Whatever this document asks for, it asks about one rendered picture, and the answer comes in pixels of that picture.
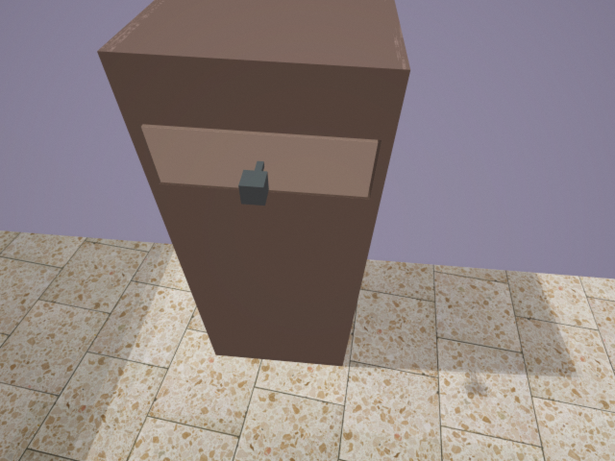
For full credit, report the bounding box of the cabinet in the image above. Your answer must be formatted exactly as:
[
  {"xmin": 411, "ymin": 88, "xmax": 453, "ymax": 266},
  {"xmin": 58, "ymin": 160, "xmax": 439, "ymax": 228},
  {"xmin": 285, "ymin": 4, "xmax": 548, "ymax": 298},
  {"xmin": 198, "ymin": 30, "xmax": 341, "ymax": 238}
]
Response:
[{"xmin": 97, "ymin": 0, "xmax": 410, "ymax": 366}]

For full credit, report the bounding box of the drawer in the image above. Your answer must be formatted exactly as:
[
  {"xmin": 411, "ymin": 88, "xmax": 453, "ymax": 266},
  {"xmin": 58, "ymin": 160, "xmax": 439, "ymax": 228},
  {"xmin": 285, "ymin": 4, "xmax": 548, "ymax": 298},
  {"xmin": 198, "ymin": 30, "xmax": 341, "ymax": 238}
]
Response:
[{"xmin": 141, "ymin": 124, "xmax": 378, "ymax": 197}]

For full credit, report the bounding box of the handle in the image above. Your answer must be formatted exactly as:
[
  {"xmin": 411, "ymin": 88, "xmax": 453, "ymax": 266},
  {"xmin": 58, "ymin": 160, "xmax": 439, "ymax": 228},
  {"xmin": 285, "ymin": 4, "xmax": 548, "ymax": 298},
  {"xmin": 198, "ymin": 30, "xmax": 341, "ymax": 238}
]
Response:
[{"xmin": 238, "ymin": 161, "xmax": 269, "ymax": 206}]

